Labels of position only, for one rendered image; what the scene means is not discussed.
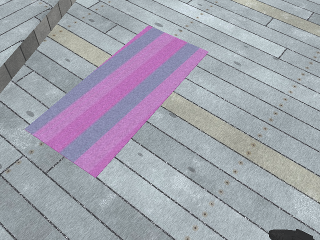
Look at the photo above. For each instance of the robot right hand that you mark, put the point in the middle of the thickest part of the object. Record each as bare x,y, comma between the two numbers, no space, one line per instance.
282,234

